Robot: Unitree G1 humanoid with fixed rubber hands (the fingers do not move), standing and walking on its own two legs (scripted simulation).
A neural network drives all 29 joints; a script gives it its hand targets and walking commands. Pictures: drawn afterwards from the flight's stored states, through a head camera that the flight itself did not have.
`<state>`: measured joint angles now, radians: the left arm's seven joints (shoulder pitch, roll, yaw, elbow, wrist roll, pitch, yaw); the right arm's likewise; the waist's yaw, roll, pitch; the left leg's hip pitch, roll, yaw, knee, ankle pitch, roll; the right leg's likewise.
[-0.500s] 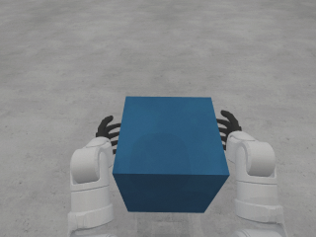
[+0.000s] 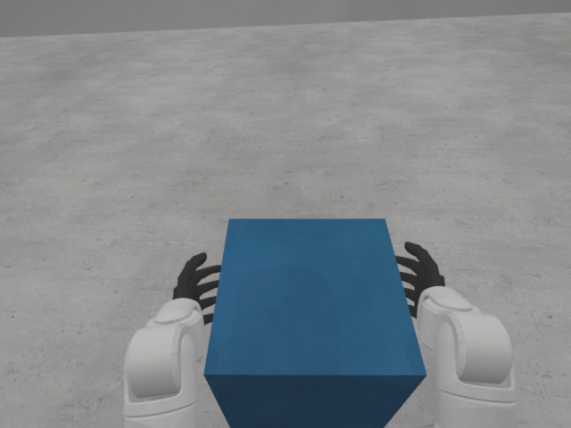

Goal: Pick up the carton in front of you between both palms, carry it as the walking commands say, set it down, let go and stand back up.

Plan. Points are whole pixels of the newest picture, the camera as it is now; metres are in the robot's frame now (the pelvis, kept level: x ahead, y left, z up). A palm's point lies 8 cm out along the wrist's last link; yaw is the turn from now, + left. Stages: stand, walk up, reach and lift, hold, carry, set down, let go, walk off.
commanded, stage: carry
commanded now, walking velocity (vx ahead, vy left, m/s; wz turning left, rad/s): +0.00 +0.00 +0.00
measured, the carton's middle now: (306, 331) +0.27 +0.00 +0.02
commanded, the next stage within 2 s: none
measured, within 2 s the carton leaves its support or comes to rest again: neither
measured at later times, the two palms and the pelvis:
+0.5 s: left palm (179, 310) +0.29 +0.17 +0.06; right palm (394, 290) +0.30 -0.13 +0.06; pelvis +0.04 +0.02 -0.01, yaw +1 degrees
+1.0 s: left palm (180, 332) +0.27 +0.17 +0.03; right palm (393, 311) +0.29 -0.13 +0.04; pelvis -0.01 +0.02 +0.00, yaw +1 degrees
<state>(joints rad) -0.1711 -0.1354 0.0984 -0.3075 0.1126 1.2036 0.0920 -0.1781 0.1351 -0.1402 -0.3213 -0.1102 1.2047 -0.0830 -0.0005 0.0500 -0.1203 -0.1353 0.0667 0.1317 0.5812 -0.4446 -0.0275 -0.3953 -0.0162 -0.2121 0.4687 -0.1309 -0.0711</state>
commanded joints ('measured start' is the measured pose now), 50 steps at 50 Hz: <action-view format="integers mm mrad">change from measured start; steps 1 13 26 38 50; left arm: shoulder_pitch -397 -449 -441 -462 -586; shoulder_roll -885 -906 -884 -792 -914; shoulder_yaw -670 -716 -691 -490 -426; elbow -2 -34 82 310 484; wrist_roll -378 -395 -308 -142 -92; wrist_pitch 9 -16 -199 -420 -574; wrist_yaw -262 -262 -274 -270 -301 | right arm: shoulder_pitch -432 -399 -395 -421 -534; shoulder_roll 860 900 887 806 927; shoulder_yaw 750 745 708 524 453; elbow -16 13 135 366 549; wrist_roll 402 384 288 121 68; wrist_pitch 30 -9 -190 -413 -567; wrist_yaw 262 256 273 264 294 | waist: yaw -2 0 2 0 -1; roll -196 -44 -2 -39 -42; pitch -314 -320 -235 -177 -205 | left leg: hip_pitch -119 -18 5 -88 -108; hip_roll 14 70 111 83 74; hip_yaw -32 -49 -68 -90 -106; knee -177 -77 -75 -135 -145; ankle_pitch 31 625 751 350 266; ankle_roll -16 -9 27 56 72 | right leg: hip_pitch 481 342 216 216 232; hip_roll -273 -161 -136 -156 -156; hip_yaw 274 125 98 131 138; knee -50 113 142 61 30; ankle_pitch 726 692 343 201 151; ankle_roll -63 -10 19 26 30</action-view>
